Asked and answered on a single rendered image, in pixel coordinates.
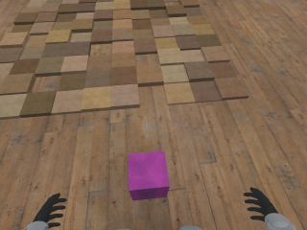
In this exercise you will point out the robot left forearm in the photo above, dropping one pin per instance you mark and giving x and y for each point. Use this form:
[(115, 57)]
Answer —
[(37, 225)]

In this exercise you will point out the carton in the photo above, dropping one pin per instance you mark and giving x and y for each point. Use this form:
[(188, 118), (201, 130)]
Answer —
[(148, 175)]

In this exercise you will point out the robot right forearm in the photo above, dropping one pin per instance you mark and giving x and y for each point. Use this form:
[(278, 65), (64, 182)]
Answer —
[(275, 221)]

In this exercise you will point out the robot left hand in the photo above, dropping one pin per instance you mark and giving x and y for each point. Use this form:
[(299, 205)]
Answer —
[(45, 211)]

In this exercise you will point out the robot right hand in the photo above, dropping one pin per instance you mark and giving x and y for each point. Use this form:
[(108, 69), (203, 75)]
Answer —
[(263, 202)]

